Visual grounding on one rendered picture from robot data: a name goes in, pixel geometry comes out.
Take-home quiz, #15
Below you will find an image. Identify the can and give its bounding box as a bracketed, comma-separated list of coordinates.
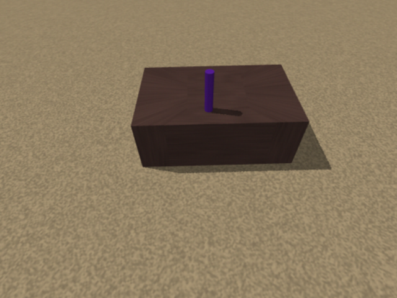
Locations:
[205, 69, 214, 112]

